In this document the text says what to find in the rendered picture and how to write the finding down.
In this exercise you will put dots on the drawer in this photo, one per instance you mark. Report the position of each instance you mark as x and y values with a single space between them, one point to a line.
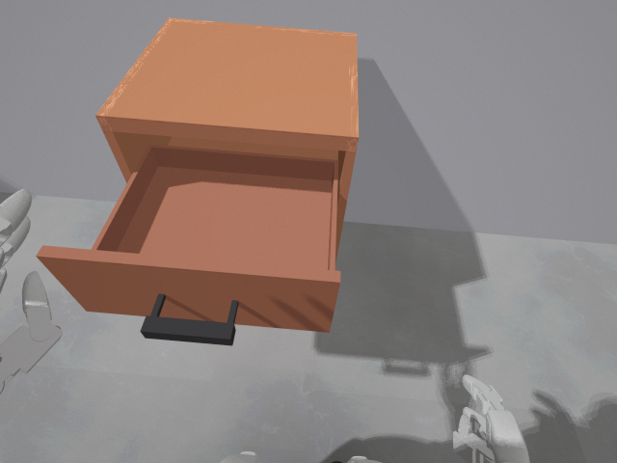
205 227

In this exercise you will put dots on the cabinet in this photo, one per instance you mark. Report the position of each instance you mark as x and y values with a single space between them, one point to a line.
240 87

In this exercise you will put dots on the robot left hand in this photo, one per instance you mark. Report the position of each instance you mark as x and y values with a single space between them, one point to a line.
25 346

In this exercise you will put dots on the handle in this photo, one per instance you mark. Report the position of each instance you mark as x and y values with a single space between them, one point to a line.
166 328

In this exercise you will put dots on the robot right hand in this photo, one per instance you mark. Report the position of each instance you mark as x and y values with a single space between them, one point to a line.
499 438

